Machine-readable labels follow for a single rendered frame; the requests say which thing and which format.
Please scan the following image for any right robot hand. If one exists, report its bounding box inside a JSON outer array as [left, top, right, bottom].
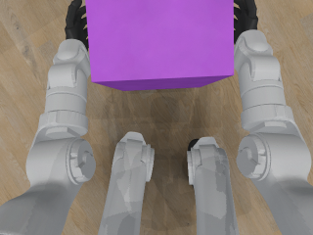
[[233, 0, 258, 45]]

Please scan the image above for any right robot shin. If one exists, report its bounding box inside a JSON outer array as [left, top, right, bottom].
[[193, 136, 230, 175]]

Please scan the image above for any robot right forearm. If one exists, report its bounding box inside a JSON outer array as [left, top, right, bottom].
[[234, 29, 312, 169]]

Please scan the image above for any left robot hand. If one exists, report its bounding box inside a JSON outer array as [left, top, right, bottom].
[[65, 0, 89, 52]]

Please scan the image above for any carton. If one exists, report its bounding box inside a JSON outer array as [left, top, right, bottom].
[[85, 0, 235, 91]]

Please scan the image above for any right robot foot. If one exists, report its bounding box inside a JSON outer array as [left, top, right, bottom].
[[188, 139, 199, 188]]

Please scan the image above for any right robot upper arm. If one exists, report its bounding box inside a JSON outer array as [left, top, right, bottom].
[[236, 132, 313, 235]]

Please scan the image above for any robot left forearm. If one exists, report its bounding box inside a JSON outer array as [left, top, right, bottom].
[[25, 38, 91, 178]]

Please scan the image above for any left robot upper arm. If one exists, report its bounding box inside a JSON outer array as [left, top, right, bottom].
[[0, 137, 96, 235]]

